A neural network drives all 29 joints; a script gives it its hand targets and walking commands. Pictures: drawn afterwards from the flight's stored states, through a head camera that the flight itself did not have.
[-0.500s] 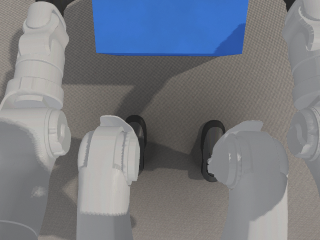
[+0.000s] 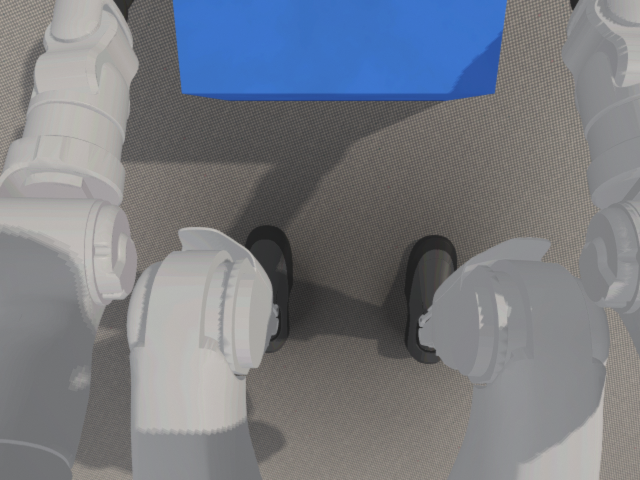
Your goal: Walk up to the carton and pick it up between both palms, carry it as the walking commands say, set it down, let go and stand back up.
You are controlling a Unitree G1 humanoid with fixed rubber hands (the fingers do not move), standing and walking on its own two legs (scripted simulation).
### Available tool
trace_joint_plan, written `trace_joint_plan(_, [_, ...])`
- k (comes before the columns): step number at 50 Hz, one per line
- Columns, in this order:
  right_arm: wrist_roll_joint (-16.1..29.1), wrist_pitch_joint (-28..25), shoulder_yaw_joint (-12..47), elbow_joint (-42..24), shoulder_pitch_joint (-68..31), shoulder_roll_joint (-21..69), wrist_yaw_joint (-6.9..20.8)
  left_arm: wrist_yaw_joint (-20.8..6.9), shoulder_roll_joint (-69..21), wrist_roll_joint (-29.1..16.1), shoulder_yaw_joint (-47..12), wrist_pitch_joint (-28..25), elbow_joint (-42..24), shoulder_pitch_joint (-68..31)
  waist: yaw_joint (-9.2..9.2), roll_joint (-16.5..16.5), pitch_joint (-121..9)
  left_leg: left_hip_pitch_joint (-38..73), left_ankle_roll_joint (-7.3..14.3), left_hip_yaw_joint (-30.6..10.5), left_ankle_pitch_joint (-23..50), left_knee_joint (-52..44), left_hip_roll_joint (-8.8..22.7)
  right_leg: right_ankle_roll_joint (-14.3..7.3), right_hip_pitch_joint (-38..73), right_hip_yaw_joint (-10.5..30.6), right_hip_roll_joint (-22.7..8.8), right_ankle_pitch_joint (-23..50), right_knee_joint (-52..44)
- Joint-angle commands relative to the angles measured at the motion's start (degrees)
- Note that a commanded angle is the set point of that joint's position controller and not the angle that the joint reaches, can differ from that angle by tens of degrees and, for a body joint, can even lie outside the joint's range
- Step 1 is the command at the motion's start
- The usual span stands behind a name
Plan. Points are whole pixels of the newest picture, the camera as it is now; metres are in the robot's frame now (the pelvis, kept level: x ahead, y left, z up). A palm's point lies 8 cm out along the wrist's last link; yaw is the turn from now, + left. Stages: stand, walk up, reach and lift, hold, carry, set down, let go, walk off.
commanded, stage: reach and lift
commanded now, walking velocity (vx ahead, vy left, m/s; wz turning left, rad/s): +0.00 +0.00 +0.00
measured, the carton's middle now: (337, 7) +0.53 +0.04 -0.26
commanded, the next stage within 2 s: none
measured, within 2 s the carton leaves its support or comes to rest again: leaves its support in 1.36 s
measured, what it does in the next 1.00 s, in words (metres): stands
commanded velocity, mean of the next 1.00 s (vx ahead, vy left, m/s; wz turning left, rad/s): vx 0.00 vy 0.00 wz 0.00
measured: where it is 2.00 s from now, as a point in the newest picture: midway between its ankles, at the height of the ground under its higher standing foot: (347, 313)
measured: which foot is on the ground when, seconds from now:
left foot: down 0.00-1.00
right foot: down 0.00-1.00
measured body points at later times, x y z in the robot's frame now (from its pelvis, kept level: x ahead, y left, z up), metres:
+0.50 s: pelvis +0.00 +0.00 +0.01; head +0.37 +0.01 +0.24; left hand +0.54 +0.23 -0.19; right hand +0.56 -0.16 -0.19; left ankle +0.12 +0.12 -0.32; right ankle +0.11 -0.13 -0.32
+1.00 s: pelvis +0.00 +0.00 +0.00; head +0.37 +0.01 +0.24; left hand +0.54 +0.23 -0.19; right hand +0.56 -0.16 -0.19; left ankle +0.12 +0.12 -0.32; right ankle +0.11 -0.13 -0.32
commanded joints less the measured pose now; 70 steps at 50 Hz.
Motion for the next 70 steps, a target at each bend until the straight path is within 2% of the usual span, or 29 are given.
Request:
trace_joint_plan(1, [0.02, -1.01, -0.91, -4.43, -13.76, -7.36, -0.21, 0.22, 8.39, -0.28, 0.67, -0.91, -4.24, -13.28, 0.96, -0.75, -67.03, 33.31, -1.16, 1.79, 17.72, -9.62, 0.08, 0.51, 29.98, -3.07, -0.46, 15.65, -9.33])
trace_joint_plan(19, [0.04, -2.0, 0.89, -2.9, -16.9, -2.88, -1.48, 1.44, 4.36, -0.54, -1.03, -1.78, -2.16, -17.03, 0.88, -0.61, -68.52, 34.02, -1.18, 1.83, 18.67, -10.7, -1.01, 0.52, 30.55, -2.99, 0.63, 16.25, -10.51])
trace_joint_plan(23, [-0.08, -2.37, 1.82, -2.76, -17.46, -0.56, -1.67, 1.27, 1.22, -1.51, -3.16, -2.11, -2.44, -18.56, -0.27, -0.26, -68.6, 33.98, -1.29, 1.81, 18.95, -10.84, -1.39, 0.39, 31.1, -2.96, 0.95, 16.81, -10.85])
trace_joint_plan(28, [1.39, -2.7, 4.91, -3.58, -19.86, 3.73, -1.03, 0.94, -2.78, -2.82, -5.7, -2.51, -3.08, -20.78, 0.17, -0.61, -68.79, 34.46, -1.09, 1.66, 19.43, -11.12, -1.8, 0.26, 31.36, -2.82, 1.29, 17.17, -10.98])
trace_joint_plan(35, [3.16, -3.0, 8.86, -4.33, -23.85, 12.22, 1.06, -0.83, -11.27, -4.47, -9.96, -2.93, -4.66, -26.03, -0.11, -0.5, -68.84, 34.83, -0.78, 1.49, 19.33, -11.22, -2.45, -0.16, 31.12, -2.68, 1.86, 17.43, -11.13])
trace_joint_plan(38, [3.03, -2.82, 10.36, -4.63, -27.21, 20.45, 3.09, -2.71, -19.24, -4.42, -11.77, -2.7, -5.42, -30.08, -0.3, -0.63, -68.56, 34.11, -0.6, 1.46, 19.18, -10.92, -3.02, -0.39, 30.55, -2.69, 2.38, 17.62, -10.88])
trace_joint_plan(41, [2.18, -2.05, 11.82, -5.61, -31.71, 33.95, 6.72, -6.41, -32.68, -4.13, -14.38, -1.85, -6.19, -34.85, -0.48, -1.05, -66.65, 31.98, -0.25, 1.55, 18.07, -10.7, -3.76, -0.75, 29.19, -2.93, 2.97, 17.08, -10.66])
trace_joint_plan(43, [1.26, -1.4, 11.19, -6.59, -32.74, 39.23, 8.61, -8.24, -38.3, -3.31, -14.45, -1.07, -6.97, -35.61, -0.41, -1.25, -65.3, 30.73, -0.1, 1.98, 17.57, -10.49, -4.12, -0.91, 28.06, -3.32, 3.33, 16.86, -10.44])
trace_joint_plan(49, [-1.1, 0.35, 8.97, -8.6, -31.48, 46.02, 11.75, -11.27, -45.44, -1.61, -12.89, 0.79, -11.04, -34.9, -0.03, -1.41, -64.36, 29.36, 0.19, 2.92, 18.74, -9.98, -4.66, -1.33, 26.5, -3.98, 4.02, 18.34, -9.95])
trace_joint_plan(59, [-0.92, 1.7, 9.44, -12.04, -31.61, 49.32, 12.88, -12.64, -48.3, -2.39, -14.11, 2.13, -15.19, -35.2, 0.44, -1.12, -66.64, 31.4, 0.38, 3.55, 19.34, -9.35, -4.76, -1.81, 27.37, -4.42, 4.15, 18.15, -9.03])
trace_joint_plan(70, [2.5, 1.68, 13.71, -19.76, -36.58, 52.8, 11.61, -10.95, -49.85, -4.5, -16.62, 2.07, -22.51, -38.61, 1.93, -1.24, -83.73, 39.71, -0.01, 4.97, 23.91, -9.49, -5.24, -1.38, 34.57, -5.45, 4.89, 21.97, -9.21])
